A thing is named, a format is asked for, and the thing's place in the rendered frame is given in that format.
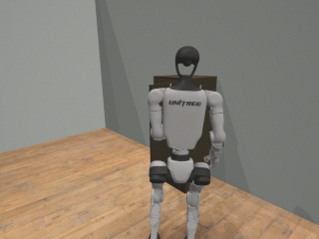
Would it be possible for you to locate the right robot upper arm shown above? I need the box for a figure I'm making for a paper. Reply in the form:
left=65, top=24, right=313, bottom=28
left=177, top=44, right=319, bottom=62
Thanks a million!
left=204, top=90, right=225, bottom=143

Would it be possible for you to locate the right robot hand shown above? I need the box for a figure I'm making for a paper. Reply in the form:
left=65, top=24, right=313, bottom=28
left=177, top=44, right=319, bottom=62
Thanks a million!
left=203, top=153, right=219, bottom=169

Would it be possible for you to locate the right robot forearm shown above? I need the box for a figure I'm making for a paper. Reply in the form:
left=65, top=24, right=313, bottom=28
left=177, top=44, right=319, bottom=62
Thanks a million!
left=210, top=131, right=226, bottom=159

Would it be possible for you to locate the right robot shin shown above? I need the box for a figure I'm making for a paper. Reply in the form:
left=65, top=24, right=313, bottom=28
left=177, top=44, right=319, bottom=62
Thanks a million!
left=186, top=193, right=200, bottom=239

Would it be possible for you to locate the right robot thigh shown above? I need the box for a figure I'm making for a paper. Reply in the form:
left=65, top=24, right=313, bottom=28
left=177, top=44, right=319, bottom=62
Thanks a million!
left=186, top=162, right=211, bottom=207

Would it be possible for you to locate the cupboard door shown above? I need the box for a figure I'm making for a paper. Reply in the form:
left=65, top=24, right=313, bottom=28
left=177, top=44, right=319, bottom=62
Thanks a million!
left=149, top=82, right=178, bottom=162

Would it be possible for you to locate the left robot upper arm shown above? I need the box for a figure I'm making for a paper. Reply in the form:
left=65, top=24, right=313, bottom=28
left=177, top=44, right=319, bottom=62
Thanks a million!
left=148, top=88, right=165, bottom=139

